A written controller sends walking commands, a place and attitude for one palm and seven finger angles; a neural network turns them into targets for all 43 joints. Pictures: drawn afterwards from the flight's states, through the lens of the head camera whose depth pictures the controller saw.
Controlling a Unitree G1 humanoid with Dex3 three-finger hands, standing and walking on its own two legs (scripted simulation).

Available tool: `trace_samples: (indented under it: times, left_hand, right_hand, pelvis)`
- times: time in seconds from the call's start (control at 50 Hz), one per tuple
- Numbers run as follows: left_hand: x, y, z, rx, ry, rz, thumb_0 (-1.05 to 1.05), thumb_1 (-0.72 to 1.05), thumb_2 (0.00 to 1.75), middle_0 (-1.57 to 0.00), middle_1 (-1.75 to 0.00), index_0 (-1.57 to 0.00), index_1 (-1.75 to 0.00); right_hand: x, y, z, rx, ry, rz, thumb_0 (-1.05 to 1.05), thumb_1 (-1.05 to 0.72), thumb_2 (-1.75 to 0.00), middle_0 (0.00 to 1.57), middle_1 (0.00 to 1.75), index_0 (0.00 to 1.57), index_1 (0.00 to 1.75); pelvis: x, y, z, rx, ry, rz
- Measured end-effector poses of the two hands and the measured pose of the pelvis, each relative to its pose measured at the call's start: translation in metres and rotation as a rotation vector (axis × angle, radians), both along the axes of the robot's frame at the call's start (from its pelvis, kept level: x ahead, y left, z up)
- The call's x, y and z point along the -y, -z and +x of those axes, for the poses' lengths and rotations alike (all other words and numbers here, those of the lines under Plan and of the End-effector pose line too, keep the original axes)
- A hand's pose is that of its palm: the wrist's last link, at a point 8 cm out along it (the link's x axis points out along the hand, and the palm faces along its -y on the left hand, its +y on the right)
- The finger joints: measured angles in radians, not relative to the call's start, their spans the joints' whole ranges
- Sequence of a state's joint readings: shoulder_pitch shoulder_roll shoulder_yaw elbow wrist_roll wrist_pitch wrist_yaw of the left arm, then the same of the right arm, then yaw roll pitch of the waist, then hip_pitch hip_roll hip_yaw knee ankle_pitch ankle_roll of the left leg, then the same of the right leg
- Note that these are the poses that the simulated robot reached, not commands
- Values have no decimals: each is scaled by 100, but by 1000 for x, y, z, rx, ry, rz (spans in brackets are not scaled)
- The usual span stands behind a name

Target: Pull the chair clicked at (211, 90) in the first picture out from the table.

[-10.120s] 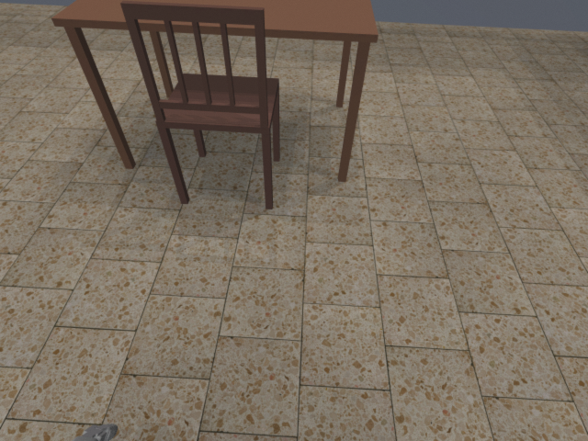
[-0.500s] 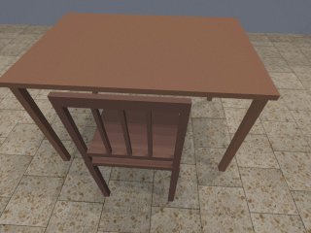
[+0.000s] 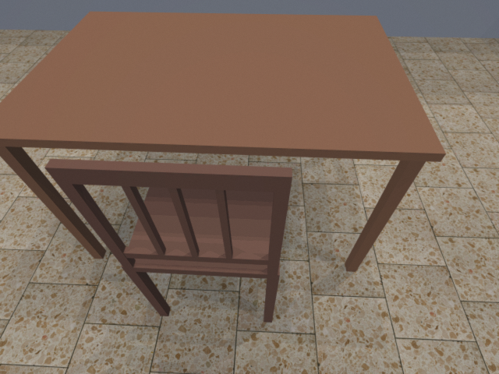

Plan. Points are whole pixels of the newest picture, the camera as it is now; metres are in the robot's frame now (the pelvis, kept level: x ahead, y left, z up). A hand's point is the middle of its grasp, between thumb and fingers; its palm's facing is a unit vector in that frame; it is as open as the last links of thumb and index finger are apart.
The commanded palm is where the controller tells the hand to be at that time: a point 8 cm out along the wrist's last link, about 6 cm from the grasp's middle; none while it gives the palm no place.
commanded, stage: come to a stop and stand still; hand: left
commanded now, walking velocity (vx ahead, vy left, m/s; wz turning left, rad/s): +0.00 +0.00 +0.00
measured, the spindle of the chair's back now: (186, 224) +0.42 +0.17 -0.09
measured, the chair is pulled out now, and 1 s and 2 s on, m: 0.00 0.00 0.00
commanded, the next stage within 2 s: look again from close up in 0.64 s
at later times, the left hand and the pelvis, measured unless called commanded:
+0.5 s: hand out of the picture +0.03 +0.14 -0.17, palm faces +0.00 -0.97 -0.23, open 7.3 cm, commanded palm none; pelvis +0.02 -0.04 +0.00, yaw +0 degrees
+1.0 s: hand out of the picture +0.00 +0.12 -0.17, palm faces +0.02 -0.98 -0.18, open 7.3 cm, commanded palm none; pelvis +0.01 -0.04 +0.00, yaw +0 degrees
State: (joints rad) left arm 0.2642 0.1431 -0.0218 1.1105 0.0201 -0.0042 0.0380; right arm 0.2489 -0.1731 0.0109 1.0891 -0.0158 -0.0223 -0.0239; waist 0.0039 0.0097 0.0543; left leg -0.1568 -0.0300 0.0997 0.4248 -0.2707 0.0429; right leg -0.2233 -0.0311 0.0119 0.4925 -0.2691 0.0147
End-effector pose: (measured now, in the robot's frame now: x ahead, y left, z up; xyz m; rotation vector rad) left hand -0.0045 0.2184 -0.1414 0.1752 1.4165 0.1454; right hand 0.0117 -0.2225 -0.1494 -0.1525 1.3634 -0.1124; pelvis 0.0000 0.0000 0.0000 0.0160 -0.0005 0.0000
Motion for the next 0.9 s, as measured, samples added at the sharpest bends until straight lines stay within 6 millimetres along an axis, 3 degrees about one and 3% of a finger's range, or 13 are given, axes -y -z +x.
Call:
trace_samples:
  times: [0.22,0.38,0.9]
  left_hand:
    - [11,-3,25,46,9,17,1,92,90,-20,-29,-20,-30]
    - [20,-4,32,66,12,23,0,92,90,-20,-29,-20,-30]
    - [45,0,1,14,-17,-19,0,92,90,-20,-29,-20,-30]
  right_hand:
    - [19,-1,11,-5,6,-1,0,-91,-90,20,30,20,30]
    - [28,-1,11,-14,10,4,0,-91,-90,20,30,20,30]
    - [29,-4,-13,-68,27,14,0,-91,-90,20,30,20,30]
  pelvis:
    - [20,-1,12,-1,-3,0]
    - [31,-2,15,1,-5,0]
    - [42,-4,13,6,-8,-7]
